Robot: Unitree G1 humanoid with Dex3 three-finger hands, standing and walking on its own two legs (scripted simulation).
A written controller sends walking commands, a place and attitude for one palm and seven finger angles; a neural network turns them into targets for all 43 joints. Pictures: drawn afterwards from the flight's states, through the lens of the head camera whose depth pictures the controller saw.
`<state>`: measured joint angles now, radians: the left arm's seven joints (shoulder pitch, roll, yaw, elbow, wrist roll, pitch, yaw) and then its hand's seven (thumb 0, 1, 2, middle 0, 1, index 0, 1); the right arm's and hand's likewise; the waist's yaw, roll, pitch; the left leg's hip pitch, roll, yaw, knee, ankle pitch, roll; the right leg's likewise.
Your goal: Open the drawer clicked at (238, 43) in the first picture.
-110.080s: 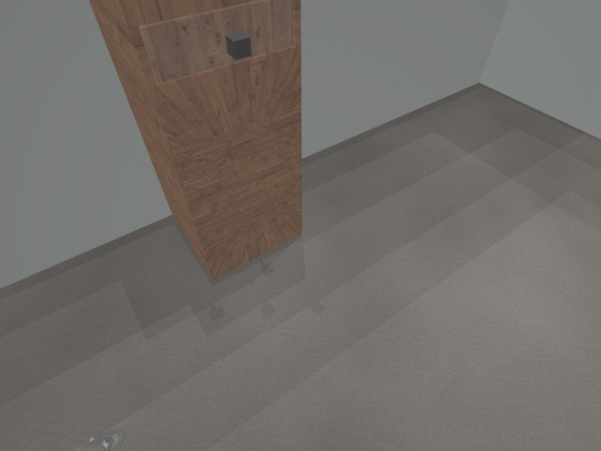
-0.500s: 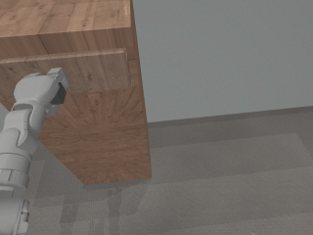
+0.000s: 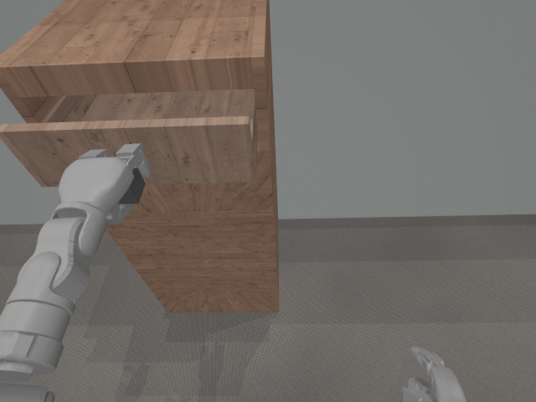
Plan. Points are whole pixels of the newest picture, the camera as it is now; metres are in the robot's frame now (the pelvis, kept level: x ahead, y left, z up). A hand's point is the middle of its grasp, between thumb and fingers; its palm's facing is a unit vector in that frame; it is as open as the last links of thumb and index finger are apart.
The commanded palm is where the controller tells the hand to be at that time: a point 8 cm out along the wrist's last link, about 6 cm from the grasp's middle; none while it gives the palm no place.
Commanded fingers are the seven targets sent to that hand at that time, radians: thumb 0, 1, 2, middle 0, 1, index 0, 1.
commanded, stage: pull the drawer open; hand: left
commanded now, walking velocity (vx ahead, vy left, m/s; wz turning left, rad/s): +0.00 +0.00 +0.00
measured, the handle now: (127, 175) +0.41 +0.26 +0.12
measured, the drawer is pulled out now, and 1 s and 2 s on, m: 0.09 0.20 0.30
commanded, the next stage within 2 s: none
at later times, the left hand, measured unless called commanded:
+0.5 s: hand (104, 234) +0.31 +0.26 +0.11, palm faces +0.02 -0.04 -1.00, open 7.9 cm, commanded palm +0.28 +0.27 +0.17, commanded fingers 0.00 0.90 0.90 -0.40 -1.35 -0.40 -1.35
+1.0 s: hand (89, 272) +0.25 +0.26 +0.11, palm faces +0.03 -0.05 -1.00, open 7.8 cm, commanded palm +0.22 +0.26 +0.17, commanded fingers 0.00 0.90 0.90 -0.40 -1.35 -0.40 -1.35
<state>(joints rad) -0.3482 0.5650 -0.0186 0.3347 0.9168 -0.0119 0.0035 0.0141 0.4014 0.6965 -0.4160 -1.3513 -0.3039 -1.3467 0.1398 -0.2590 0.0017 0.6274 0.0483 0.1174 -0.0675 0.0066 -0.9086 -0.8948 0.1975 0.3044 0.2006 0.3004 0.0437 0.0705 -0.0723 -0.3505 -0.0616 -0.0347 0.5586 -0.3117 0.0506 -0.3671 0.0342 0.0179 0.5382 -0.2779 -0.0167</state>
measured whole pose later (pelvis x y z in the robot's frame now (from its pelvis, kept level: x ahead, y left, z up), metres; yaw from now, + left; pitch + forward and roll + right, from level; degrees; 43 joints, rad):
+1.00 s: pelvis +0.00 -0.01 +0.00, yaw +0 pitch +2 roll +0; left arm 0.15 0.56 0.05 -0.15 0.85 0.01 0.01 0.04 0.40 0.70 -0.42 -1.35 -0.32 -1.35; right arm 0.09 -0.26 0.02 0.63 0.02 0.08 -0.06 0.01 -0.91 -0.90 0.20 0.30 0.20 0.30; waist 0.09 0.10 -0.04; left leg -0.24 -0.06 -0.04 0.51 -0.29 0.04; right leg -0.27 0.04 0.02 0.51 -0.27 -0.02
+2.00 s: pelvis -0.01 -0.01 +0.00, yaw -1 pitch +0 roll -1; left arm 0.64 0.59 0.13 -0.49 0.81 0.00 0.13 0.04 0.42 0.68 -0.42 -1.35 -0.33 -1.35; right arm 0.10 -0.26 0.04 0.58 0.02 0.08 -0.04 0.01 -0.91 -0.90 0.20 0.30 0.20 0.30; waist 0.11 0.10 -0.05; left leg -0.25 -0.04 -0.02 0.57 -0.33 0.04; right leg -0.26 0.06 0.03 0.53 -0.28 -0.03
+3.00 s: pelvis -0.02 -0.02 +0.00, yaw +0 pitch -1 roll +0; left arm 0.49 0.55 0.10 -0.42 0.87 0.05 0.07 0.00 -0.49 0.30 -0.32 -1.20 -0.31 -1.20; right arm 0.11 -0.27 0.04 0.60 0.01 0.08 -0.05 0.01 -0.91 -0.90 0.20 0.30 0.20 0.30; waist 0.12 0.09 -0.03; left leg -0.23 -0.04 -0.05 0.55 -0.30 0.02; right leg -0.24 0.06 0.00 0.52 -0.26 -0.04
